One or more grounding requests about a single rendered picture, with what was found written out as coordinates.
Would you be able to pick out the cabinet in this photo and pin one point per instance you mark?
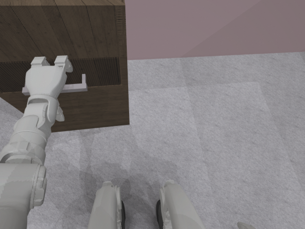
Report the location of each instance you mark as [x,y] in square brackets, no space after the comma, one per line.
[79,29]

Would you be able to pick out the drawer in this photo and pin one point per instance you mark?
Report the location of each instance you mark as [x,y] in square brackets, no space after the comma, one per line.
[99,72]

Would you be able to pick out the left robot hand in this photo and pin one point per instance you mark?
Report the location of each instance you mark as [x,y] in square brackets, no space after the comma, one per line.
[42,78]

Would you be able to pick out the handle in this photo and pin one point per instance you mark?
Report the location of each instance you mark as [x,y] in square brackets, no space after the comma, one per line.
[80,87]

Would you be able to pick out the robot left upper arm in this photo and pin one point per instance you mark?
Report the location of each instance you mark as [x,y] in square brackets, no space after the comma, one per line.
[22,187]

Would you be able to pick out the robot left forearm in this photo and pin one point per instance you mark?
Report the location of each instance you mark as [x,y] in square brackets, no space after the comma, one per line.
[29,139]

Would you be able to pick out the left robot shin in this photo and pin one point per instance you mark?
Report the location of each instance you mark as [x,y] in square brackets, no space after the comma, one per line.
[119,214]

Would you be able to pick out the left robot thigh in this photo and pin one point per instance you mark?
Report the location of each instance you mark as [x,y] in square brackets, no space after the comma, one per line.
[107,203]

